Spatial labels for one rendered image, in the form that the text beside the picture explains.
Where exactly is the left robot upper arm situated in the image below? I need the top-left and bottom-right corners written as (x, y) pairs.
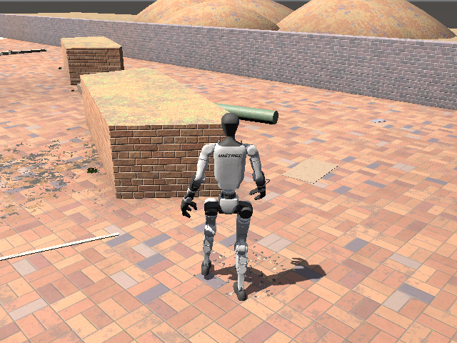
top-left (194, 144), bottom-right (215, 184)

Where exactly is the robot left forearm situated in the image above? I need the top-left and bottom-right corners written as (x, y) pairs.
top-left (184, 172), bottom-right (201, 203)

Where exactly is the robot left hand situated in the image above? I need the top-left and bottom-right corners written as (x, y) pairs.
top-left (181, 199), bottom-right (197, 218)

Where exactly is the robot right forearm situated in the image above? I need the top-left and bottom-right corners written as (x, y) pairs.
top-left (256, 171), bottom-right (266, 192)

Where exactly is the humanoid robot torso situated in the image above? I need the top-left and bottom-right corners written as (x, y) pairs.
top-left (213, 140), bottom-right (246, 214)

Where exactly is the right robot upper arm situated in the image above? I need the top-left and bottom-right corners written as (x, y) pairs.
top-left (244, 144), bottom-right (263, 182)

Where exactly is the robot left thigh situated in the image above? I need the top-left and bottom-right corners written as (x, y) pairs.
top-left (204, 198), bottom-right (219, 237)

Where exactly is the robot right hand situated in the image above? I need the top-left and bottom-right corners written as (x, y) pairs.
top-left (249, 188), bottom-right (266, 200)

